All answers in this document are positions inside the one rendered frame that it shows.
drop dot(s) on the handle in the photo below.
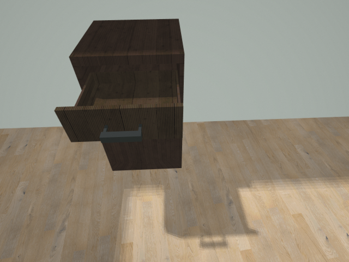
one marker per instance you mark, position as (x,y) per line
(123,136)

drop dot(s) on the cabinet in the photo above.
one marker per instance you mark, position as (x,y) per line
(127,46)

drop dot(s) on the drawer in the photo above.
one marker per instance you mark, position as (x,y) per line
(123,100)

